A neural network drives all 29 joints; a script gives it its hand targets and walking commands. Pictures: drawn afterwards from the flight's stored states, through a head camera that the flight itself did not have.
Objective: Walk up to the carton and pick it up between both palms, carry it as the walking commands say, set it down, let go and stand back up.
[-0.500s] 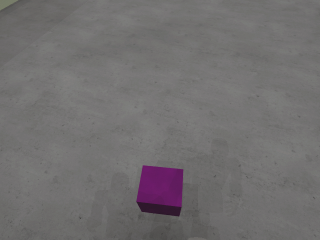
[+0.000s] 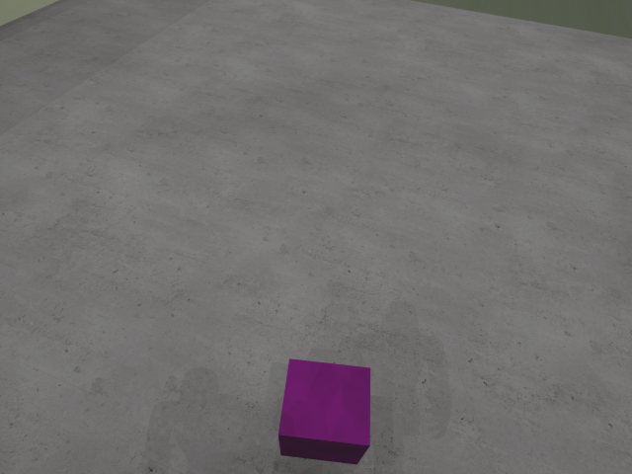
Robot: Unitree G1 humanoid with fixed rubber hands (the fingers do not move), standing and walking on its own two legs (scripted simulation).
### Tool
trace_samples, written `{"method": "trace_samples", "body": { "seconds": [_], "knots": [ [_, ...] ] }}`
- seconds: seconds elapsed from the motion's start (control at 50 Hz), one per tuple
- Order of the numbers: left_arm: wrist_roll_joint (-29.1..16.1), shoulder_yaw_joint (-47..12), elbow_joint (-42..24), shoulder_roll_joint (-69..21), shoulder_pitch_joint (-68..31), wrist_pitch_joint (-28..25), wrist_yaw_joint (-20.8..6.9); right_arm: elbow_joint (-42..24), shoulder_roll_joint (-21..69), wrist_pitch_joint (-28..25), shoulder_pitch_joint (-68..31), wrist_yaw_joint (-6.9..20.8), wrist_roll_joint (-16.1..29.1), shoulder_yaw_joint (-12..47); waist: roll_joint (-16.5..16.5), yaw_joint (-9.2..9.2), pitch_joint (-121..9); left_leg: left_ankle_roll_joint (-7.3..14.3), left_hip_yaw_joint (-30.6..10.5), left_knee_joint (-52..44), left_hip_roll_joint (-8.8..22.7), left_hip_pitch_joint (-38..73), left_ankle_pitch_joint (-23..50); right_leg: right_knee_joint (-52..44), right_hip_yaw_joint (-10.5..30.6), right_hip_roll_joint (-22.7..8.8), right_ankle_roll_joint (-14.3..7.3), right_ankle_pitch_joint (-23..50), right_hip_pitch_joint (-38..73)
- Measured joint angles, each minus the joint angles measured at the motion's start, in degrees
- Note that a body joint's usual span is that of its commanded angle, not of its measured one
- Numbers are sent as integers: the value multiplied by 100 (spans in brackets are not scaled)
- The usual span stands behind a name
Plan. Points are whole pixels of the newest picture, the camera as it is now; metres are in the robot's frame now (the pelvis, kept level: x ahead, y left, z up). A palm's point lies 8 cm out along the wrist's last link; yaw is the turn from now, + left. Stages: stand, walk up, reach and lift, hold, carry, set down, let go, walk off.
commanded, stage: walk up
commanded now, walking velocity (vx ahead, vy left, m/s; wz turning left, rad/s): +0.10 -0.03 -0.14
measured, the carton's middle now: (324, 413) +0.36 -0.04 -0.65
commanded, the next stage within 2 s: stand in 1.80 s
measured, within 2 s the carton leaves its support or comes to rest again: neither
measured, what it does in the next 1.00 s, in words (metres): steps on the spot: right foot, then left foot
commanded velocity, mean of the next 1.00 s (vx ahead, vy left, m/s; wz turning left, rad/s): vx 0.03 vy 0.01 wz -0.06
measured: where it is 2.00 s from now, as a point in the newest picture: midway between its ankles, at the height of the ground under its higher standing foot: outside the picture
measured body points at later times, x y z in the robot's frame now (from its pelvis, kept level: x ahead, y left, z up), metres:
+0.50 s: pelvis +0.01 -0.05 -0.01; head +0.02 -0.08 +0.44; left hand +0.08 +0.20 -0.13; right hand +0.05 -0.28 -0.17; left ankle -0.04 +0.05 -0.70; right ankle +0.03 -0.17 -0.74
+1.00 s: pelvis -0.02 -0.02 -0.01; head -0.02 -0.04 +0.44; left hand +0.06 +0.23 -0.14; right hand -0.02 -0.26 -0.17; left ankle -0.01 +0.03 -0.74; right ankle +0.00 -0.15 -0.74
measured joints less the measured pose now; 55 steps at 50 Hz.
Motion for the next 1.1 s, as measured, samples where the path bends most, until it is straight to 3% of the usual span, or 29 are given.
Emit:
{"method": "trace_samples", "body": {
  "seconds": [0.12,0.2,0.26,0.28,0.36,0.44,0.54,0.6,0.66,0.72,0.8,0.92,0.98,1.06,1.1],
  "knots": [
    [0,0,-1,1,-3,89,-23,-2,1,-48,193,-8,0,0,-2,-153,110,-23,5,-1,61,132,-80,-121,-85,2,0,-3,-2],
    [0,-1,-2,1,-4,90,-59,-2,1,-53,252,-11,0,0,-4,-239,108,-124,37,-1,107,133,-108,-751,-105,1,0,-5,-6],
    [0,0,-5,3,-2,89,-64,-3,2,-43,230,-15,-5,1,-8,-237,101,-242,156,45,132,133,-156,-1780,-154,1,0,318,67],
    [0,0,-5,3,-2,65,-58,-2,2,-43,228,-28,-5,0,-19,-238,112,-295,193,156,126,128,-222,-2120,-158,-11,-13,940,147],
    [0,1,0,-43,-5,-19,-43,1,-7,169,-8,-70,15,0,99,-227,145,-315,14,1318,125,-284,-969,-2036,-116,63,-263,669,169],
    [0,1,-1,-43,-5,-20,60,-4,-8,268,-384,-71,15,0,102,-226,142,-315,-81,1906,-52,-626,-1030,-2205,2,69,-294,797,165],
    [0,0,-2,-44,-4,-20,96,-4,-9,273,-628,-70,23,0,105,-205,138,-315,-169,1746,-213,-630,-1034,-2362,5,146,-293,958,162],
    [0,-1,-3,-44,-3,-17,114,-8,-11,241,-617,-70,29,1,125,-204,130,-315,-183,582,-262,-319,-496,-2373,-22,267,-233,1010,159],
    [0,0,11,-63,-8,56,118,51,-2,191,-440,-70,28,1,59,-197,67,94,-161,434,-217,-277,-10,-2317,-34,326,-205,696,199],
    [0,0,10,-74,-9,95,117,75,-2,186,-265,-70,23,0,61,-198,69,233,-162,414,-188,-264,-43,-1825,-35,322,-205,195,203],
    [0,0,19,-73,-9,116,117,113,-2,152,-121,-70,23,1,59,-196,84,240,-108,368,-210,-263,1,-1488,-32,308,-205,100,209],
    [0,0,17,-72,-8,119,117,135,0,123,-23,-76,2,1,56,-194,96,290,-10,366,-322,-264,44,-1700,-37,305,-205,39,250],
    [0,0,20,-77,-8,119,146,138,-3,155,-25,-76,2,1,53,-191,104,289,43,392,-487,-270,56,-2098,-39,131,-206,696,344],
    [0,0,20,-79,-7,119,196,136,-2,248,-127,-76,2,1,90,-136,122,165,-79,1310,-475,-453,-547,-2129,-35,74,-223,767,348],
    [0,-1,19,-80,-12,119,196,133,-3,236,-146,-76,2,1,94,-141,92,92,-149,1272,-382,-369,-567,-2259,-43,102,-221,834,343]
  ]
}}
